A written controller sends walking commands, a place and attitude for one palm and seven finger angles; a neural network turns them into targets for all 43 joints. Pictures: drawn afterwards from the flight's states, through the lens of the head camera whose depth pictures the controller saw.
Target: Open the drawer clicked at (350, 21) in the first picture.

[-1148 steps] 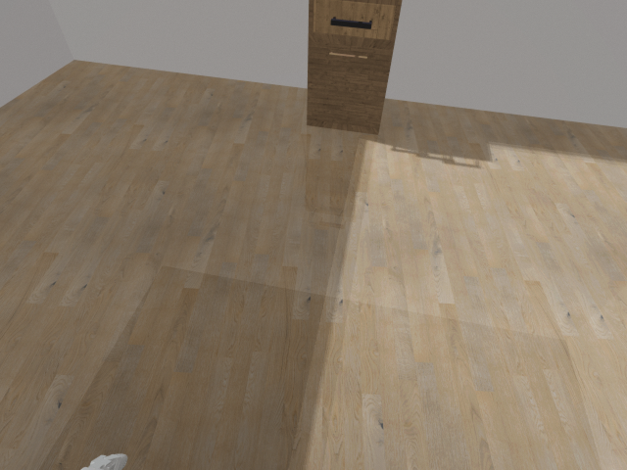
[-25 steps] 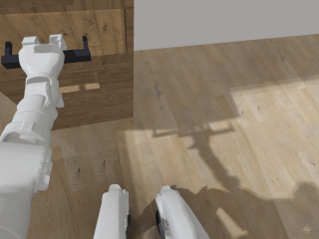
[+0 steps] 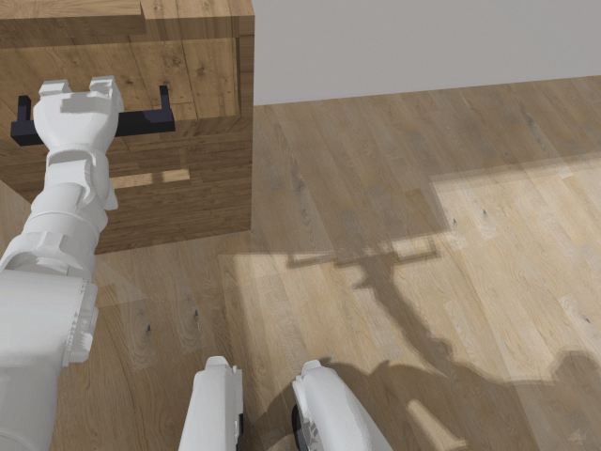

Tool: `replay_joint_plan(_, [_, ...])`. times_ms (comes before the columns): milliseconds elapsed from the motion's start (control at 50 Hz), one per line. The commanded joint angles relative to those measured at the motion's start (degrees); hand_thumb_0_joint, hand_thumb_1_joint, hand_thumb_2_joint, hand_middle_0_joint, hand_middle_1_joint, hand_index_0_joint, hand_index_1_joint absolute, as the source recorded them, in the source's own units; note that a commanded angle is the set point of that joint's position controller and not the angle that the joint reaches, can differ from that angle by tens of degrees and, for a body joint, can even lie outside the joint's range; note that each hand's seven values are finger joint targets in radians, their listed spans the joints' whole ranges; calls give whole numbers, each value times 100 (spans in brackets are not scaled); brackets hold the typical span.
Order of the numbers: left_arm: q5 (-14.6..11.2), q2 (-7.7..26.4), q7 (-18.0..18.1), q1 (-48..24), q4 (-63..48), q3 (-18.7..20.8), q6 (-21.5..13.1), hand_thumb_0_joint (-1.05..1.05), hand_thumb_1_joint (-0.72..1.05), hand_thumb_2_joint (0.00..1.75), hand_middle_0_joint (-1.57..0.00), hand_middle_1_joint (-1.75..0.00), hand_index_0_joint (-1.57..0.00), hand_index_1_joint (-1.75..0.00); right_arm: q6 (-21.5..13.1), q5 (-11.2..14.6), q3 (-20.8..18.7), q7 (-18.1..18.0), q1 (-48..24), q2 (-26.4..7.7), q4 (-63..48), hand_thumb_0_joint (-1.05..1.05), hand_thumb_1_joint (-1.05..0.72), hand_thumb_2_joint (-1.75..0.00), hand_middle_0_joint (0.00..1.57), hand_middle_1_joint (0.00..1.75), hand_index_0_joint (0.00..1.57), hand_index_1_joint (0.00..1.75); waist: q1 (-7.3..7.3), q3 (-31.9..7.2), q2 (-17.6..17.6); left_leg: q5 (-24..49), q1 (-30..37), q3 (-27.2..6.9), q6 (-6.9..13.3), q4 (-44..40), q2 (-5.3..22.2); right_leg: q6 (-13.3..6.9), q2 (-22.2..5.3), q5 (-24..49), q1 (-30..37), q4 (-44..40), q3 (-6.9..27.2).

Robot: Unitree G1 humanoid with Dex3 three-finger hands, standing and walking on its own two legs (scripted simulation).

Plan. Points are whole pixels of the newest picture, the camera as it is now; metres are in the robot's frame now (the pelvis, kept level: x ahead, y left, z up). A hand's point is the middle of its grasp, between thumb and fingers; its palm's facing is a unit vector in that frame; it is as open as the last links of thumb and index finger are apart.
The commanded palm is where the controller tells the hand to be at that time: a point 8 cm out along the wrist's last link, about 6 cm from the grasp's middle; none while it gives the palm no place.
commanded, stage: close the thumb around the handle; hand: left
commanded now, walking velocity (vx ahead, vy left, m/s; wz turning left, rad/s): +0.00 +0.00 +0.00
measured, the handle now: (97, 112) +0.57 +0.24 -0.01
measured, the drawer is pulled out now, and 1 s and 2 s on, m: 0.00 0.01 0.05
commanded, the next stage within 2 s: pull the drawer open in 0.60 s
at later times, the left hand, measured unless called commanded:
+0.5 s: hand (102, 146) +0.53 +0.23 -0.03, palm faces -0.05 -0.03 -1.00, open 5.8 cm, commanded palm +0.53 +0.20 +0.02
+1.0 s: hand (103, 152) +0.52 +0.23 -0.03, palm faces -0.06 -0.05 -1.00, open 5.4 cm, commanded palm +0.50 +0.20 +0.02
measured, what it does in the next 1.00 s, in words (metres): stands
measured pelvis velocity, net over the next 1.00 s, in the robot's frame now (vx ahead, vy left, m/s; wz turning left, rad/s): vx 0.02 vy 0.01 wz -0.01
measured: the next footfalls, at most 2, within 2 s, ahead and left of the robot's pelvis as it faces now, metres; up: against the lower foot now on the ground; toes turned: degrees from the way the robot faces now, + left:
none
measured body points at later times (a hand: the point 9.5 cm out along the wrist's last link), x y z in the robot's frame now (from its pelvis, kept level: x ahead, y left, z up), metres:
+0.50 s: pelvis +0.01 +0.00 +0.01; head +0.18 +0.04 +0.42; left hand +0.53 +0.23 +0.03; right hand +0.01 -0.25 -0.11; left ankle +0.05 +0.10 -0.58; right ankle +0.01 -0.11 -0.58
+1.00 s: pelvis +0.02 +0.01 +0.01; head +0.19 +0.03 +0.43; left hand +0.52 +0.23 +0.02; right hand +0.01 -0.25 -0.11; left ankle +0.05 +0.10 -0.58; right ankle +0.01 -0.11 -0.58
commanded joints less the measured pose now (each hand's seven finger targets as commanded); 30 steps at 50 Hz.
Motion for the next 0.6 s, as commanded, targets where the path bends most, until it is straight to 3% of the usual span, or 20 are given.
replay_joint_plan(0, [37, 802, 294, -2251, -1242, 193, -219, 0, -16, 44, -32, -124, -32, -124, -7, -34, -436, -27, 1070, -1071, -162, 0, -90, -90, 20, 30, 20, 30, -172, -2908, 761, 1807, 3363, 25, 182, -704, 257, -104, -222, 1594, 499, -1067, -62])
replay_joint_plan(60, [69, 903, 467, -2354, -1501, 325, -247, 0, 0, 52, -34, -125, -34, -125, 24, -37, -478, 0, 1089, -1083, -152, 0, -90, -90, 20, 30, 20, 30, -88, -3111, 955, 1971, 3628, -41, 136, -747, 275, -124, -225, 1605, 432, -1007, -101])
replay_joint_plan(100, [90, 1068, 620, -2394, -1643, 498, -229, 0, 12, 56, -34, -127, -34, -127, 39, -48, -507, 18, 1112, -1097, -123, 0, -90, -90, 20, 30, 20, 30, -46, -3446, 939, 2203, 3838, -70, 120, -742, 293, -120, -226, 1754, 544, -970, -112])
replay_joint_plan(120, [83, 875, 660, -2428, -1589, 380, -168, 0, 17, 59, -35, -127, -35, -127, 44, -61, -525, 32, 1104, -1085, -94, 0, -90, -90, 20, 30, 20, 30, -88, -3487, 980, 2350, 3990, -110, 103, -738, 300, -116, -229, 1802, 443, -961, -126])
replay_joint_plan(140, [88, 644, 699, -2344, -1476, 237, -103, 0, 23, 61, -35, -128, -35, -128, 54, -55, -534, 51, 1111, -1075, -85, 0, -90, -90, 20, 30, 20, 30, -117, -3337, 963, 2306, 4024, -136, 86, -770, 303, -112, -228, 1727, 353, -998, -160])
replay_joint_plan(180, [87, 591, 774, -2310, -1351, 221, 23, 0, 34, 66, -36, -129, -36, -129, 66, -62, -540, 77, 1107, -1083, -48, 0, -90, -90, 20, 30, 20, 30, -148, -3128, 880, 2229, 3967, -97, 99, -808, 304, -96, -229, 1726, 391, -1075, -171])
replay_joint_plan(240, [79, 862, 792, -2398, -1264, 382, 153, 0, 51, 73, -37, -131, -37, -131, 83, -49, -509, 70, 1096, -1103, -60, 0, -90, -90, 20, 30, 20, 30, -131, -3287, 766, 2232, 3905, -59, 115, -827, 287, -86, -233, 1827, 609, -1101, -140])
replay_joint_plan(340, [121, 1004, 740, -2434, -1068, 404, 197, 0, 79, 85, -39, -134, -39, -134, 60, -44, -455, 52, 1046, -1102, -71, 0, -90, -90, 20, 30, 20, 30, -151, -3036, 809, 2074, 3723, -16, 128, -867, 270, -86, -237, 1767, 651, -1139, -125])
replay_joint_plan(380, [128, 856, 697, -2391, -991, 291, 175, 0, 90, 90, -40, -135, -40, -135, 47, -50, -446, 46, 1035, -1090, -76, 0, -90, -90, 20, 30, 20, 30, -196, -2942, 797, 2038, 3661, -12, 139, -862, 266, -83, -237, 1737, 616, -1155, -134])
replay_joint_plan(420, [116, 796, 640, -2373, -937, 263, 148, 0, 90, 90, -40, -135, -40, -135, 36, -57, -452, 55, 1033, -1079, -80, 0, -90, -90, 20, 30, 20, 30, -219, -2893, 798, 2089, 3653, -7, 136, -843, 273, -83, -242, 1795, 595, -1130, -129])
replay_joint_plan(460, [123, 1020, 605, -2244, -968, 419, 95, 0, 90, 90, -40, -135, -40, -135, 51, -55, -450, 43, 1064, -1106, -116, 0, -90, -90, 20, 30, 20, 30, -132, -2994, 776, 2161, 3626, 17, 136, -822, 271, -84, -238, 1891, 713, -1113, -110])
replay_joint_plan(580, [114, 928, 636, -2431, -1270, 350, -40, 0, 90, 90, -40, -135, -40, -135, 56, -52, -474, 51, 1067, -1098, -109, 0, -90, -90, 20, 30, 20, 30, -160, -3050, 890, 2137, 3674, 6, 138, -809, 279, -91, -238, 1852, 655, -1101, -99])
